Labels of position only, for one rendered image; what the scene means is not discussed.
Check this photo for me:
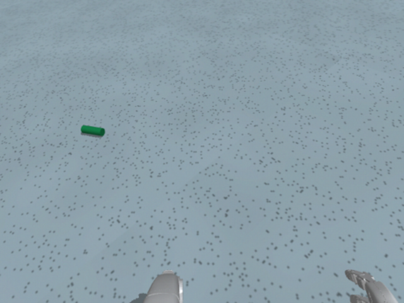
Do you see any right robot hand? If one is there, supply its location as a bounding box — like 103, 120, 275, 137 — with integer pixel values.
345, 270, 398, 303

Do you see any can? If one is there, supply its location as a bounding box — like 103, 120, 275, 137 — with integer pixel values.
81, 125, 105, 136

